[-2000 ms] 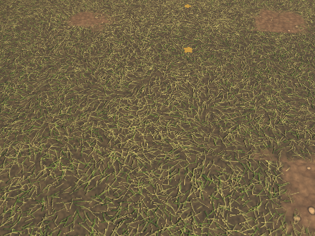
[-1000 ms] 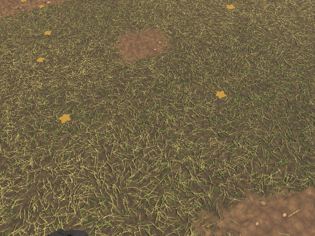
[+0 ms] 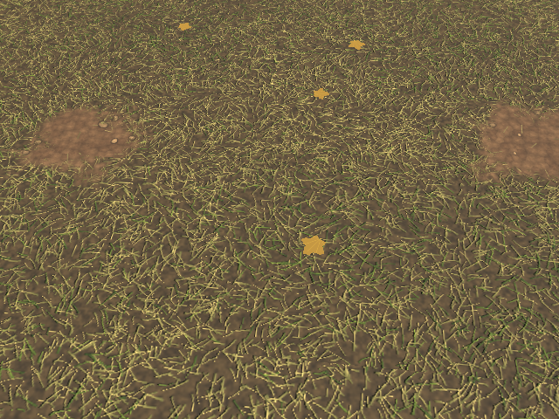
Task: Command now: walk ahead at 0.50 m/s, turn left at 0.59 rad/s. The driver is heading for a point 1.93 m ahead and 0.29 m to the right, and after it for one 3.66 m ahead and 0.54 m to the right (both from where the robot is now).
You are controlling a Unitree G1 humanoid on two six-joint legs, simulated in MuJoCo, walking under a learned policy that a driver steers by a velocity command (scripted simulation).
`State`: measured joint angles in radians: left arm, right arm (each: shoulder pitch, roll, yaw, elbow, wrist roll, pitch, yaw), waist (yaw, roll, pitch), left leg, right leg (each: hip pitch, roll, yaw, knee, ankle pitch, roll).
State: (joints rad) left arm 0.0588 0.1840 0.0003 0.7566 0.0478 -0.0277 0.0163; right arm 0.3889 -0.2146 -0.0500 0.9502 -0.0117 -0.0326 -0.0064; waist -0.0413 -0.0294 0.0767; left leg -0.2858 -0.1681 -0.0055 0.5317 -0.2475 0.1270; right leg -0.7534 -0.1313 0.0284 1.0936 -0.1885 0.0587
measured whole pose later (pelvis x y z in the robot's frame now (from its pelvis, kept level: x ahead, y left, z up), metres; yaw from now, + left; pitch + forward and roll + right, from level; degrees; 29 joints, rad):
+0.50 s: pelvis +0.22 -0.02 +0.02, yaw +10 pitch +1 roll -1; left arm 0.44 0.24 0.07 0.93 0.01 -0.07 -0.02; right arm 0.16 -0.27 -0.05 0.77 -0.04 -0.01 0.05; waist 0.06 0.04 0.02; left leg -0.59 0.03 -0.04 0.76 -0.13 0.03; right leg -0.09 0.01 -0.05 0.33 -0.25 -0.01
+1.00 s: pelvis +0.43 +0.05 +0.01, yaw -2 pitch +0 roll +1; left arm 0.16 0.29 0.08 0.82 0.04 0.05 -0.05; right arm 0.39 -0.24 -0.05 0.90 -0.03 -0.08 -0.01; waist -0.05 -0.04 0.02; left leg -0.04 0.00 0.21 0.37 -0.32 0.04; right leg -0.65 -0.05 -0.01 1.05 -0.05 -0.07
